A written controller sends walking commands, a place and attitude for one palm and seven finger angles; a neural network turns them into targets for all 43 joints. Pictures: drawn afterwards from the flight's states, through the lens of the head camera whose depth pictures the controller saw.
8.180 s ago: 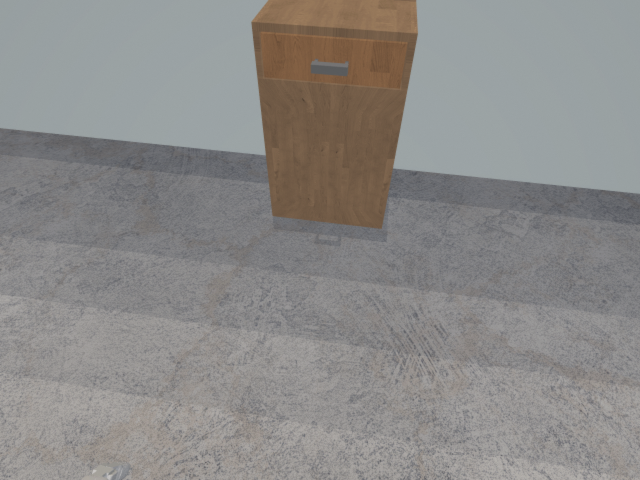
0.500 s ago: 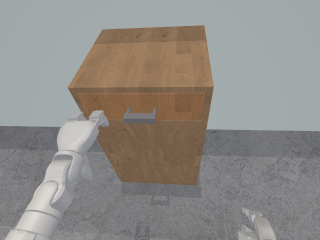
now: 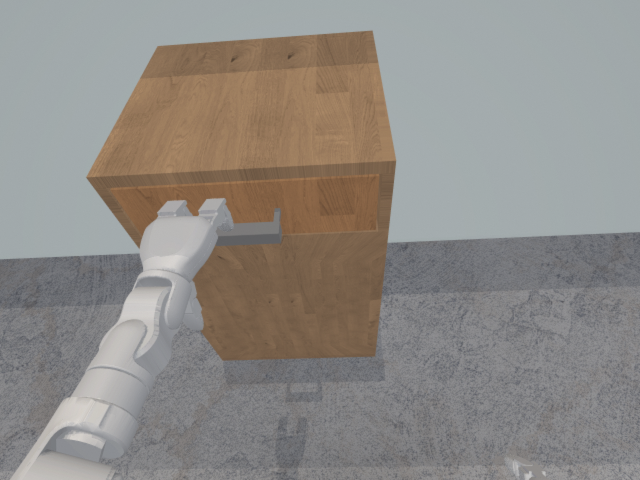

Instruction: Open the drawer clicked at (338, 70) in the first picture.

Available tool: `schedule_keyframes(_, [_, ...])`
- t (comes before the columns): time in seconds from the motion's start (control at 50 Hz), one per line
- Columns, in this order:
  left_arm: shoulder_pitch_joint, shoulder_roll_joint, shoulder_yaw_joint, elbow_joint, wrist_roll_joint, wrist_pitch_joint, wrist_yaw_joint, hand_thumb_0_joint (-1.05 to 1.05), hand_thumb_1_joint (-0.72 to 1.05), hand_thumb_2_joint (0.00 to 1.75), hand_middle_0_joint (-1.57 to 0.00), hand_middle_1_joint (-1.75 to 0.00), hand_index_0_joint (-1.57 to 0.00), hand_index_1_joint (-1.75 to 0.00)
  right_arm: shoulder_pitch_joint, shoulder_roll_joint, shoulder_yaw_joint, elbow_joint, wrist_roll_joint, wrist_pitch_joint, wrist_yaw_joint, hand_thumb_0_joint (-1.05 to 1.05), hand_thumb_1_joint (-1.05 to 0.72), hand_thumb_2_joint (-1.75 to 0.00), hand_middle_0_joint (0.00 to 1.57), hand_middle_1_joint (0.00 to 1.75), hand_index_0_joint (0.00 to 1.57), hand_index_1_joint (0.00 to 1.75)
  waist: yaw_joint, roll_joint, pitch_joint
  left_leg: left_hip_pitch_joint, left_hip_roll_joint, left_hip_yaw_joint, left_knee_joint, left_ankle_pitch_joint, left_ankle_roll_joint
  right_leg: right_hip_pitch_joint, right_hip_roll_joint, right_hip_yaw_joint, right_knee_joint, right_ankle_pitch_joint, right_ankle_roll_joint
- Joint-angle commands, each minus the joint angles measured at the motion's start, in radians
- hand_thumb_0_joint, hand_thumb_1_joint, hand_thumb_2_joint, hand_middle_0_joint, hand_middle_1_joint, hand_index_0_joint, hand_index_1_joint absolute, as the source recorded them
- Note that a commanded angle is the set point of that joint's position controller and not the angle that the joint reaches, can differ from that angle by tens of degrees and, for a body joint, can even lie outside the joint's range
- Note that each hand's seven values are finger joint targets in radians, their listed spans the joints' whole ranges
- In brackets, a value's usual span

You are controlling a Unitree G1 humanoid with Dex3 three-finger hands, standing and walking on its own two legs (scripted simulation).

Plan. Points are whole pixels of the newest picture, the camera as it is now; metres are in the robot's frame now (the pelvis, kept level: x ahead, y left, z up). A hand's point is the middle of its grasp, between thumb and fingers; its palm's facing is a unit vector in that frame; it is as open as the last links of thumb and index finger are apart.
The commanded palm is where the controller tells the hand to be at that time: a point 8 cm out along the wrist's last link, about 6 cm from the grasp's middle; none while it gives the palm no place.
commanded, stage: move the hooked fingers above the handle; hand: left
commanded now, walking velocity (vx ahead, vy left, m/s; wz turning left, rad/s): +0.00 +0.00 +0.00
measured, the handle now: (249, 224) +0.52 +0.18 -0.04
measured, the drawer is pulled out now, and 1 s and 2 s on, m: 0.00 0.00 0.00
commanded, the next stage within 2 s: none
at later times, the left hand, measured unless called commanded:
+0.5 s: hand (224, 239) +0.43 +0.18 +0.04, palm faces +0.01 -0.02 -1.00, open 13.8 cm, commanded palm +0.41 +0.19 +0.09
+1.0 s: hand (257, 218) +0.48 +0.14 +0.02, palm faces +0.05 -0.03 -1.00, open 13.7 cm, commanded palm +0.45 +0.17 +0.07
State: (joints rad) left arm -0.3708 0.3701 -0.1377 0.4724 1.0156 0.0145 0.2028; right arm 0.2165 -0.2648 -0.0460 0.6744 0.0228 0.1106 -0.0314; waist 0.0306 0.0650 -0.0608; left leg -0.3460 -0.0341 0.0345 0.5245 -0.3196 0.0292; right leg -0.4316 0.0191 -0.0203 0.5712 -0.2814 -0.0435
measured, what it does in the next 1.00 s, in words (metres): stands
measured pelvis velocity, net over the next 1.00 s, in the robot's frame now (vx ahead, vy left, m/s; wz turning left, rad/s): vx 0.00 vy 0.01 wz -0.02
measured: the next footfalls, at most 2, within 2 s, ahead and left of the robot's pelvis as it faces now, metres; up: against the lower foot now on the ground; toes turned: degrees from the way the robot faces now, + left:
none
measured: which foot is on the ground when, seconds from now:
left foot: down 0.00-1.00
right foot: down 0.00-1.00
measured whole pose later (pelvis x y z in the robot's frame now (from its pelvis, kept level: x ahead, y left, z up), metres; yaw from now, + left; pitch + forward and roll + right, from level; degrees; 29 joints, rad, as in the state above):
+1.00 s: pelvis +0.00 +0.01 -0.01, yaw -1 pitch +17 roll +0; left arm -0.84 0.27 -0.11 1.07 1.10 0.10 0.46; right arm 0.33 -0.26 -0.06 0.74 -0.01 0.10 0.01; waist -0.10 0.06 -0.13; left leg -0.59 -0.03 0.06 0.66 -0.36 0.04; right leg -0.66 0.03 0.00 0.66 -0.30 -0.03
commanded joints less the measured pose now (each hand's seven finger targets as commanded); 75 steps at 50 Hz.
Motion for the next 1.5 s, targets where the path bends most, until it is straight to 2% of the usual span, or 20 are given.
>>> schedule_keyframes(0.0, [-0.413,0.233,0.137,-0.174,0.025,0.008,0.095,0.00,-0.50,0.30,-0.30,-1.20,-0.30,-1.20,-0.048,-0.098,-0.033,-0.124,-0.003,-0.038,-0.007,0.00,-0.90,-0.90,0.20,0.30,0.20,0.30,0.001,-0.084,-0.352,0.021,-0.013,-0.013,-0.014,0.396,0.004,0.267,-0.011,0.040,-0.020,0.404,0.000])
schedule_keyframes(0.08, [-0.397,0.193,0.108,-0.124,0.027,0.040,0.121,0.00,-0.50,0.30,-0.30,-1.20,-0.30,-1.20,-0.039,-0.093,-0.038,-0.113,-0.002,-0.039,0.000,0.00,-0.90,-0.90,0.20,0.30,0.20,0.30,0.000,-0.062,-0.377,0.034,-0.012,-0.007,-0.005,0.429,0.000,0.262,-0.010,0.034,-0.008,0.434,-0.001])
schedule_keyframes(0.2, [-0.517,0.091,-0.008,-0.015,0.023,0.085,0.083,0.00,-0.50,0.30,-0.30,-1.20,-0.30,-1.20,-0.029,-0.103,-0.041,-0.104,0.005,-0.033,0.000,0.00,-0.90,-0.90,0.20,0.30,0.20,0.30,-0.054,-0.109,-0.323,0.041,-0.008,-0.010,-0.003,0.379,0.007,0.192,-0.004,0.019,-0.032,0.370,0.004])
schedule_keyframes(0.26, [-0.554,0.156,0.042,0.003,0.024,0.062,0.078,0.00,-0.50,0.30,-0.30,-1.20,-0.30,-1.20,-0.011,-0.104,-0.039,-0.104,-0.002,-0.029,-0.008,0.00,-0.90,-0.90,0.20,0.30,0.20,0.30,-0.040,-0.122,-0.366,0.032,-0.012,-0.009,0.003,0.368,0.013,0.226,-0.010,0.028,-0.024,0.381,0.006])
schedule_keyframes(0.32, [-0.630,0.118,0.015,0.043,0.030,0.026,0.088,0.00,-0.50,0.30,-0.30,-1.20,-0.30,-1.20,0.007,-0.095,-0.038,-0.099,-0.005,-0.031,-0.011,0.00,-0.90,-0.90,0.20,0.30,0.20,0.30,-0.056,-0.105,-0.347,0.028,-0.010,-0.016,0.010,0.362,0.010,0.180,-0.009,0.021,-0.017,0.361,0.004])
schedule_keyframes(0.44, [-0.713,0.162,0.073,0.160,0.066,0.022,0.172,0.00,-0.50,0.30,-0.30,-1.20,-0.30,-1.20,0.042,-0.090,-0.040,-0.076,-0.015,-0.035,-0.004,0.00,-0.90,-0.90,0.20,0.30,0.20,0.30,-0.054,-0.063,-0.381,-0.014,-0.012,-0.016,0.032,0.371,0.001,0.146,-0.002,0.019,0.014,0.351,-0.004])
schedule_keyframes(0.46, [-0.722,0.124,0.043,0.188,0.064,0.034,0.181,0.00,-0.50,0.30,-0.30,-1.20,-0.30,-1.20,0.043,-0.088,-0.040,-0.074,-0.017,-0.035,0.000,0.00,-0.90,-0.90,0.20,0.30,0.20,0.30,-0.065,-0.056,-0.376,-0.013,-0.011,-0.013,0.036,0.371,0.000,0.129,0.000,0.015,0.013,0.351,-0.004])
schedule_keyframes(0.58, [-0.799,0.102,0.017,0.327,0.049,0.101,0.183,0.00,-0.50,0.30,-0.30,-1.20,-0.30,-1.20,0.081,-0.105,-0.045,-0.061,-0.016,-0.031,0.007,0.00,-0.90,-0.90,0.20,0.30,0.20,0.30,-0.103,-0.113,-0.410,-0.052,-0.009,-0.007,0.046,0.339,0.009,0.135,0.004,0.020,0.009,0.353,0.007])
schedule_keyframes(0.72, [-0.919,0.062,-0.012,0.299,0.045,0.024,0.164,0.00,-0.50,0.30,-0.30,-1.20,-0.30,-1.20,0.158,-0.109,-0.063,-0.038,-0.028,-0.039,0.010,0.00,-0.90,-0.90,0.20,0.30,0.20,0.30,-0.139,-0.057,-0.489,0.006,0.002,-0.029,0.086,0.427,0.011,0.084,0.010,0.020,0.034,0.391,0.006])
schedule_keyframes(0.82, [-0.941,0.129,0.060,0.399,0.073,0.035,0.242,0.00,-0.50,0.30,-0.30,-1.20,-0.30,-1.20,0.185,-0.116,-0.058,-0.015,-0.038,-0.041,0.022,0.00,-0.90,-0.90,0.20,0.30,0.20,0.30,-0.142,-0.061,-0.434,-0.087,0.001,-0.029,0.097,0.392,0.005,0.034,0.018,0.012,0.055,0.353,0.000])
schedule_keyframes(0.9, [-0.897,0.233,0.153,0.452,0.085,0.119,0.300,0.00,-0.50,0.30,-0.30,-1.20,-0.30,-1.20,0.163,-0.120,-0.048,-0.026,-0.045,-0.031,0.028,0.00,-0.90,-0.90,0.20,0.30,0.20,0.30,-0.099,-0.063,-0.506,-0.153,-0.009,-0.009,0.100,0.403,0.004,0.121,0.016,0.016,0.079,0.405,-0.002])
schedule_keyframes(0.92, [-0.919,0.205,0.119,0.451,0.086,0.142,0.304,0.00,-0.50,0.30,-0.30,-1.20,-0.30,-1.20,0.163,-0.118,-0.048,-0.030,-0.043,-0.028,0.029,0.00,-0.90,-0.90,0.20,0.30,0.20,0.30,-0.115,-0.057,-0.505,-0.148,-0.007,-0.001,0.097,0.392,0.006,0.120,0.015,0.019,0.071,0.411,0.003])
schedule_keyframes(1.02, [-0.952,0.245,0.116,0.508,0.073,0.218,0.282,0.00,-0.50,0.30,-0.30,-1.20,-0.30,-1.20,0.140,-0.126,-0.038,-0.035,-0.025,-0.015,0.013,0.00,-0.90,-0.90,0.20,0.30,0.20,0.30,-0.131,-0.129,-0.455,-0.192,-0.008,0.014,0.063,0.284,0.016,0.157,0.009,0.030,0.032,0.349,0.018])
schedule_keyframes(1.06, [-0.921,0.260,0.121,0.535,0.055,0.228,0.258,0.00,-0.50,0.30,-0.30,-1.20,-0.30,-1.20,0.129,-0.127,-0.032,-0.043,-0.018,-0.015,0.004,0.00,-0.90,-0.90,0.20,0.30,0.20,0.30,-0.123,-0.144,-0.445,-0.203,-0.010,0.021,0.052,0.246,0.018,0.180,0.006,0.037,0.018,0.328,0.023])
schedule_keyframes(1.12, [-0.928,0.302,0.129,0.535,0.053,0.209,0.221,0.00,-0.50,0.30,-0.30,-1.20,-0.30,-1.20,0.129,-0.128,-0.024,-0.054,-0.011,-0.019,-0.014,0.00,-0.90,-0.90,0.20,0.30,0.20,0.30,-0.119,-0.137,-0.441,-0.220,-0.011,0.024,0.044,0.208,0.021,0.198,-0.003,0.054,0.010,0.303,0.028])
schedule_keyframes(1.22, [-0.868,0.263,0.094,0.551,0.058,0.152,0.181,0.00,-0.50,0.30,-0.30,-1.20,-0.30,-1.20,0.137,-0.126,-0.020,-0.075,-0.005,-0.040,-0.031,0.00,-0.90,-0.90,0.20,0.30,0.20,0.30,-0.126,-0.146,-0.380,-0.234,-0.008,0.026,0.046,0.151,0.022,0.145,-0.003,0.055,-0.003,0.235,0.028])
schedule_keyframes(1.26, [-0.883,0.271,0.099,0.504,0.059,0.115,0.175,0.00,-0.50,0.30,-0.30,-1.20,-0.30,-1.20,0.150,-0.126,-0.025,-0.081,-0.009,-0.051,-0.035,0.00,-0.90,-0.90,0.20,0.30,0.20,0.30,-0.129,-0.120,-0.416,-0.215,-0.006,0.024,0.059,0.163,0.023,0.141,-0.004,0.060,0.006,0.246,0.027])
schedule_keyframes(1.38, [-0.930,0.135,0.018,0.359,0.049,-0.021,0.168,0.00,-0.50,0.30,-0.30,-1.20,-0.30,-1.20,0.204,-0.121,-0.057,-0.058,-0.022,-0.078,-0.015,0.00,-0.90,-0.90,0.20,0.30,0.20,0.30,-0.162,-0.035,-0.490,-0.088,0.002,-0.007,0.109,0.273,0.023,0.047,0.008,0.043,0.030,0.296,0.016])
schedule_keyframes(1.4, [-0.975,0.093,-0.016,0.335,0.047,-0.037,0.172,0.00,-0.50,0.30,-0.30,-1.20,-0.30,-1.20,0.208,-0.119,-0.062,-0.049,-0.023,-0.080,-0.011,0.00,-0.90,-0.90,0.20,0.30,0.20,0.30,-0.188,-0.044,-0.481,-0.065,0.005,-0.022,0.118,0.288,0.023,0.011,0.011,0.037,0.030,0.285,0.015])
schedule_keyframes(1.48, [-1.058,0.121,0.011,0.311,0.049,-0.061,0.224,0.00,-0.50,0.30,-0.30,-1.20,-0.30,-1.20,0.227,-0.127,-0.070,-0.007,-0.034,-0.080,0.003,0.00,-0.90,-0.90,0.20,0.30,0.20,0.30,-0.201,-0.012,-0.468,-0.026,0.009,-0.051,0.132,0.296,0.017,-0.075,0.018,0.022,0.039,0.230,0.009])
